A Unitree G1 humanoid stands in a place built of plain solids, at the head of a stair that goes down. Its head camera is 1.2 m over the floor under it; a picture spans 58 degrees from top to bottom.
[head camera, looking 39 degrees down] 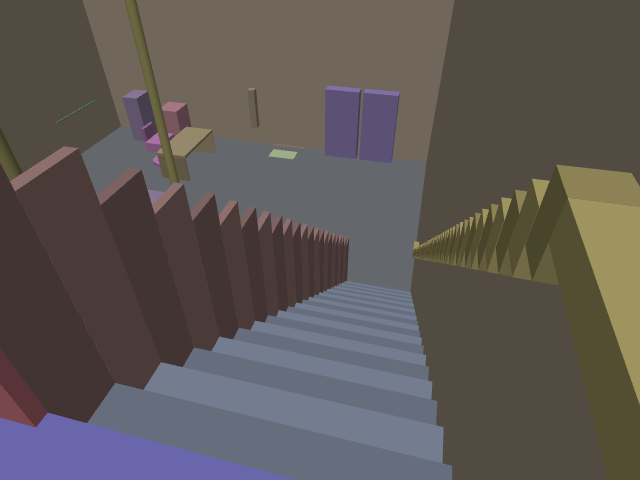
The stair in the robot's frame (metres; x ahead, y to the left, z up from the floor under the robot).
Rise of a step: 0.20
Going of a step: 0.23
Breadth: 1.20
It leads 14 degrees to the right of straight ahead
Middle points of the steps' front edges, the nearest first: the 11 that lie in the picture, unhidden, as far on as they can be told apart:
0.53 0.22 0.00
0.75 0.17 -0.19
0.98 0.11 -0.39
1.21 0.05 -0.59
1.43 0.00 -0.79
1.66 -0.06 -0.98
1.88 -0.12 -1.18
2.11 -0.18 -1.38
2.34 -0.23 -1.57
2.56 -0.29 -1.77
2.79 -0.35 -1.97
